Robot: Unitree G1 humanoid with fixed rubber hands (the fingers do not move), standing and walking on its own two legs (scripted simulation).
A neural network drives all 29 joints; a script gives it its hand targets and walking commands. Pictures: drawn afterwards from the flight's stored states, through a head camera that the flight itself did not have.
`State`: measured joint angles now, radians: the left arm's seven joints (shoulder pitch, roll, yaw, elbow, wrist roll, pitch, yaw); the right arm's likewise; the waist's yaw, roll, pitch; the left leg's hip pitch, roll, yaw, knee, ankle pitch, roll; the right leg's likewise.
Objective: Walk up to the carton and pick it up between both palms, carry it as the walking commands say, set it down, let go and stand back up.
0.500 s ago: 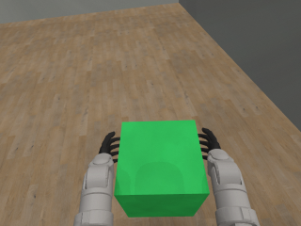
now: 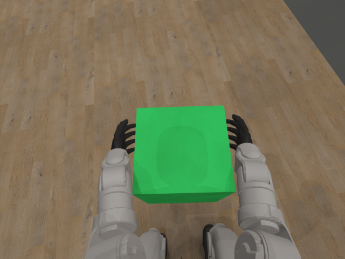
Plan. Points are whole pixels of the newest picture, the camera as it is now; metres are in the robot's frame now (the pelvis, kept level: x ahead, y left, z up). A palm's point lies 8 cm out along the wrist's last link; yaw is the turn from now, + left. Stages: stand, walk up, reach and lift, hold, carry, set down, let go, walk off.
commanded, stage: set down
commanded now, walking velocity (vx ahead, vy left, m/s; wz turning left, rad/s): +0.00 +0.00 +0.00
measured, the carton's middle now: (181, 160) +0.34 +0.02 -0.10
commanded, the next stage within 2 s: none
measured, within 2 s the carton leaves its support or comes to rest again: neither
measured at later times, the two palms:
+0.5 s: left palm (131, 152) +0.37 +0.16 -0.12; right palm (233, 149) +0.38 -0.14 -0.12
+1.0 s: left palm (138, 154) +0.40 +0.16 -0.20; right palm (227, 150) +0.41 -0.14 -0.21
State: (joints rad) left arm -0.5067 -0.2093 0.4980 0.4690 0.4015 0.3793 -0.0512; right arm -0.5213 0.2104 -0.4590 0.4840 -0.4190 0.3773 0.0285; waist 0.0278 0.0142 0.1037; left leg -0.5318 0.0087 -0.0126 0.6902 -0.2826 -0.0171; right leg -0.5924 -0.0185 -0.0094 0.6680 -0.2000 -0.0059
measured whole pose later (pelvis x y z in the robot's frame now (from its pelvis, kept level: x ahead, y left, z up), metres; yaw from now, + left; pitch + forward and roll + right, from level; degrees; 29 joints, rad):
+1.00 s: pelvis -0.02 +0.00 -0.15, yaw +0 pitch +39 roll +1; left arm -0.75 -0.15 0.53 0.48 0.29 0.34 -0.01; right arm -0.77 0.12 -0.46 0.51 -0.32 0.35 0.00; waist 0.02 0.01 -0.20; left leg -1.59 0.00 -0.01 1.39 -0.49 -0.02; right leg -1.65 -0.02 0.02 1.34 -0.37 0.01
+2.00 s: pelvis -0.05 +0.00 -0.28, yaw +2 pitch +48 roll +3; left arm -1.10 0.00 0.51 0.65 0.21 0.33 0.05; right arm -1.14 -0.04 -0.44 0.69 -0.24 0.34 -0.05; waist 0.01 0.01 -0.09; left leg -2.11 -0.03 -0.02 1.85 -0.56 -0.05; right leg -2.19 0.01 0.05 1.80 -0.43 0.02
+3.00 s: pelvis -0.05 +0.01 -0.36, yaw +3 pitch +43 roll +2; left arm -1.32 0.14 0.36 0.82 0.04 0.25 0.14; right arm -1.38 -0.22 -0.29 0.90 -0.06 0.25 -0.09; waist -0.02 0.02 0.19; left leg -2.26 -0.06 -0.02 2.15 -0.63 -0.05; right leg -2.34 0.01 0.06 2.09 -0.49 0.04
